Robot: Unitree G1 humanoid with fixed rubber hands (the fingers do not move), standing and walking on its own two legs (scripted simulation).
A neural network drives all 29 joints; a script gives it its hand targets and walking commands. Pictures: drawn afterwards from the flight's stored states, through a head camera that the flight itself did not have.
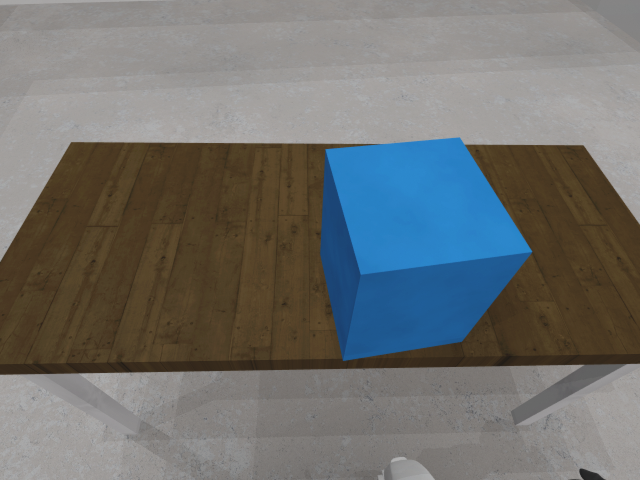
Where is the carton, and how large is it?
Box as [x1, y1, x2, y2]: [320, 137, 531, 360]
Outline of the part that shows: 459,137 325,149 320,255 343,360 461,341 530,254 531,250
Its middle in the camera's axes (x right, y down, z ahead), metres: +0.12 +0.02 +0.58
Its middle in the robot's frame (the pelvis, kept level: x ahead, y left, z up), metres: +0.43 -0.11 +0.00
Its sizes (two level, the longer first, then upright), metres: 0.210 0.200 0.250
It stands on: a table, 0.65 m high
